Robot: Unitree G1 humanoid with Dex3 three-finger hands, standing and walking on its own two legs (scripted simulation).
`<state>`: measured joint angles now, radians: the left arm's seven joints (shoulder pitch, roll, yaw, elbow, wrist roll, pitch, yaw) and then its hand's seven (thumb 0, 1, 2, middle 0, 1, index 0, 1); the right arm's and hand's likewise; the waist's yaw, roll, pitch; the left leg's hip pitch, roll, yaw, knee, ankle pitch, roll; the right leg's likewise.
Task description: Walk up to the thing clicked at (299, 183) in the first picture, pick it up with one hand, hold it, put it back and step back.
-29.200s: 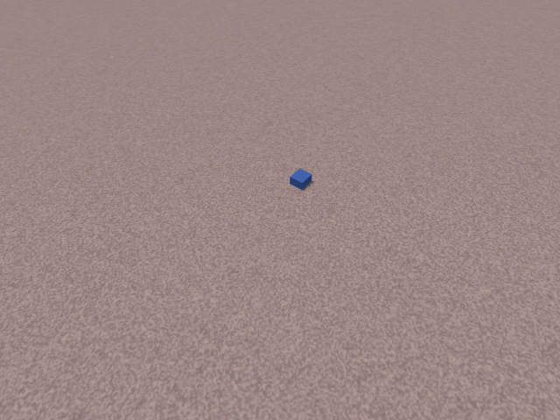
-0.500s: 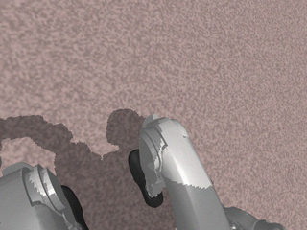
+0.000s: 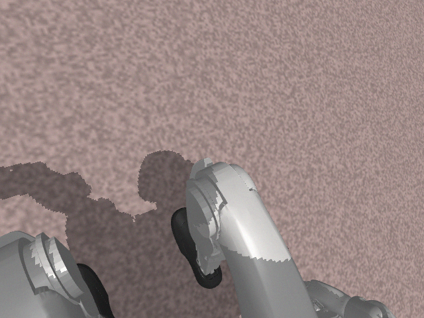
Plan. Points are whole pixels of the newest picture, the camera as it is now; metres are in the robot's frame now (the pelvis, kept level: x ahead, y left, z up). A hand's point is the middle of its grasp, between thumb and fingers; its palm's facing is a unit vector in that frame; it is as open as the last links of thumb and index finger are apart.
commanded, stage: open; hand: left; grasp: from above
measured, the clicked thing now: out of the picture +0.39 +0.32 -0.27
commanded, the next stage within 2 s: withdraw in 1.06 s
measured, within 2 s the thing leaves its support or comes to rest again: rests again in 1.38 s
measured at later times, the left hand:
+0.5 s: hand out of the picture +0.40 +0.31 -0.25, palm faces +0.07 -0.51 -0.86, open 11.6 cm
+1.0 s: hand out of the picture +0.40 +0.31 -0.25, palm faces +0.07 -0.50 -0.86, open 12.8 cm
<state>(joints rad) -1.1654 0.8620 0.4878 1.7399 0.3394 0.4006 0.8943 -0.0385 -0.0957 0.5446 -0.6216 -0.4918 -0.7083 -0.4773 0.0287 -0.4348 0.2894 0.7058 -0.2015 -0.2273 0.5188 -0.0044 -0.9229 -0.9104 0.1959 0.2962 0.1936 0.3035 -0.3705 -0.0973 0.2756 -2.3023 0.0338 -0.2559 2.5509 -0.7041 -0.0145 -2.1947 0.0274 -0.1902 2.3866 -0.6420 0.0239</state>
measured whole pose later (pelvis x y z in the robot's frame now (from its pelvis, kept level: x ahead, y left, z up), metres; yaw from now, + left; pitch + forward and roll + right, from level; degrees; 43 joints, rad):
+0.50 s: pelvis +0.00 +0.00 +0.00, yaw -1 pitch +24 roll -13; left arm -1.15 0.88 0.46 1.73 0.32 0.40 0.88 0.00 -0.13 0.72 -0.43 -0.70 -0.42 -0.73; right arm 0.04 -0.43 0.30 0.71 -0.19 -0.23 0.52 0.00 -0.91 -0.91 0.20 0.30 0.20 0.30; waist -0.37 -0.11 0.27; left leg -2.29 0.03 -0.27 2.56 -0.72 -0.01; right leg -2.17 0.03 -0.20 2.38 -0.65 0.03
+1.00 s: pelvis +0.00 +0.00 +0.00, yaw +0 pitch +24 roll -13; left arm -1.14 0.87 0.45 1.72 0.31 0.39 0.89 0.00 -0.30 0.86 -0.24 -0.89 -0.22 -0.91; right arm 0.04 -0.43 0.30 0.71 -0.19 -0.24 0.52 0.00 -0.91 -0.91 0.20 0.30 0.19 0.30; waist -0.37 -0.11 0.27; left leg -2.29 0.03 -0.27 2.55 -0.72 -0.02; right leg -2.17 0.03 -0.20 2.38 -0.66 0.03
